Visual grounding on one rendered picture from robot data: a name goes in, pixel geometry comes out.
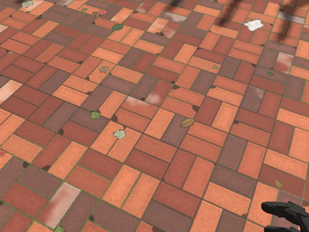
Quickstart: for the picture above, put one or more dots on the right robot hand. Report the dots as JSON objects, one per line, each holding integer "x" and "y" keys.
{"x": 291, "y": 212}

